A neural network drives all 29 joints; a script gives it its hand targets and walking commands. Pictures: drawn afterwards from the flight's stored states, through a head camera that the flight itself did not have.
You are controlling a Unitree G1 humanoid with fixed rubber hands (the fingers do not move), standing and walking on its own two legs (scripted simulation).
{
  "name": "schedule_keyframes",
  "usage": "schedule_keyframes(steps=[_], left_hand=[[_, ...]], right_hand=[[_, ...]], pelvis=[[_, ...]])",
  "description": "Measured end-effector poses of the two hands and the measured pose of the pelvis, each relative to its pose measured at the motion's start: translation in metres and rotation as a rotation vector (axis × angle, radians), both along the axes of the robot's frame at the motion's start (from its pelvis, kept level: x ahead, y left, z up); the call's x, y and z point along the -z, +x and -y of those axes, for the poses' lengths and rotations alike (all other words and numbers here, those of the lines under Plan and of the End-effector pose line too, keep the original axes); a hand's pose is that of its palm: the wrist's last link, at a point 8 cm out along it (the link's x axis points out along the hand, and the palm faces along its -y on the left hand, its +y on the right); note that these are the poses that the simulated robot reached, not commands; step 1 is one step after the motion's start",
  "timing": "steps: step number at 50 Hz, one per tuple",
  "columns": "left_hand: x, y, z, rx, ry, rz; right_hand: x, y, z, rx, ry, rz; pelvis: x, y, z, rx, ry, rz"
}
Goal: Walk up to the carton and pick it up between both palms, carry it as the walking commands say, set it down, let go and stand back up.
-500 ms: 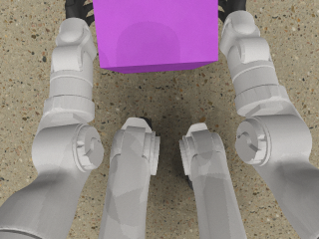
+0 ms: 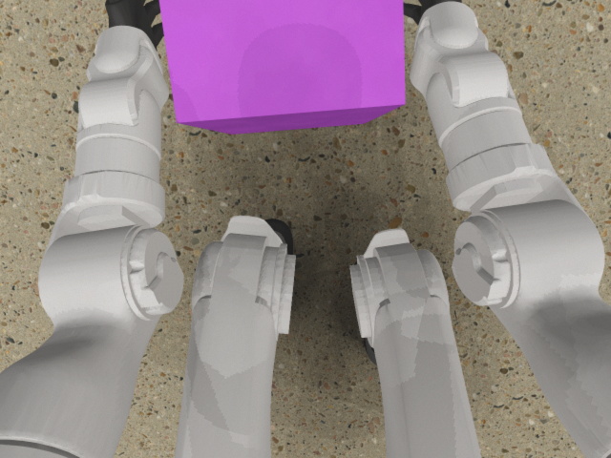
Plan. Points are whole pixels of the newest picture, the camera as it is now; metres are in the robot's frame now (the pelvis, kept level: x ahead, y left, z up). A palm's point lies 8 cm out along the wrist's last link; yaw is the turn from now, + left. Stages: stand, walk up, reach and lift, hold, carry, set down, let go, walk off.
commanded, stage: set down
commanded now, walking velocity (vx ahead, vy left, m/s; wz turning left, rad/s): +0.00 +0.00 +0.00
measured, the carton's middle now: (287, 37) +0.53 +0.09 -0.23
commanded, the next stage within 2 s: none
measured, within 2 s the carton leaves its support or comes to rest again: rests again in 0.44 s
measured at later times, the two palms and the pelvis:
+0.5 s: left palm (149, 40) +0.50 +0.23 -0.18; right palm (434, 21) +0.54 -0.07 -0.18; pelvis +0.00 +0.01 -0.01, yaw -1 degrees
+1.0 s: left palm (146, 41) +0.50 +0.24 -0.18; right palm (434, 22) +0.54 -0.07 -0.18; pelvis -0.01 +0.01 -0.02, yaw -1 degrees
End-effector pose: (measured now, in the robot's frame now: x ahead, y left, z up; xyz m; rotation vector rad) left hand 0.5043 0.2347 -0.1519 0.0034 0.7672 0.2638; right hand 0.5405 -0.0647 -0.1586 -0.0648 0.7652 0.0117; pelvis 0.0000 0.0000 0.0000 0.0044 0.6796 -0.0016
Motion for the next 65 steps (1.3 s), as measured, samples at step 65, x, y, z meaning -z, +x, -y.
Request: schedule_keyframes(steps=[65], left_hand=[[0.032, 0.0, -0.004, 0.061, -0.032, -0.01]], right_hand=[[0.029, -0.002, 0.006, -0.066, 0.02, 0.016]], pelvis=[[0.022, -0.012, -0.007, 0.015, 0.002, 0.121]])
